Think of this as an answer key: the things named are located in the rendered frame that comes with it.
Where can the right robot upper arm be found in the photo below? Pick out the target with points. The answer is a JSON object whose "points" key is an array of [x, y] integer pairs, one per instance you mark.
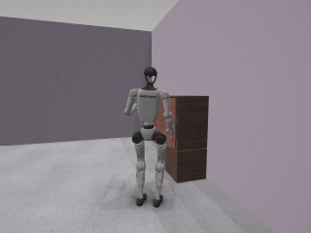
{"points": [[166, 103]]}

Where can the robot left hand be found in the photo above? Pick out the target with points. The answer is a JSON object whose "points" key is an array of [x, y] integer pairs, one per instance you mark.
{"points": [[135, 105]]}

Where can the cupboard door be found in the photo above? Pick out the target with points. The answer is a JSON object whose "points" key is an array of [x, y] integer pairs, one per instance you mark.
{"points": [[160, 123]]}

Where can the right robot foot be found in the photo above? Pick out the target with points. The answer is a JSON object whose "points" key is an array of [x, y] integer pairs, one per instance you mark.
{"points": [[157, 202]]}

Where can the robot right forearm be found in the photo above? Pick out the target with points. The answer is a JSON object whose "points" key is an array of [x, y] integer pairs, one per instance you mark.
{"points": [[169, 122]]}

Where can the left robot upper arm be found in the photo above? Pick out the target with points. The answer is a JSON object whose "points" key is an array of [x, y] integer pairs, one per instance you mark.
{"points": [[130, 102]]}

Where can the humanoid robot torso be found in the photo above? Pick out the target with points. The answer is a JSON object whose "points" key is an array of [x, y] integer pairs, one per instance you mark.
{"points": [[148, 105]]}

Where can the robot right hand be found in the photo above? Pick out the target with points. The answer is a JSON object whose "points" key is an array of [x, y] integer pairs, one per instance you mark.
{"points": [[171, 131]]}

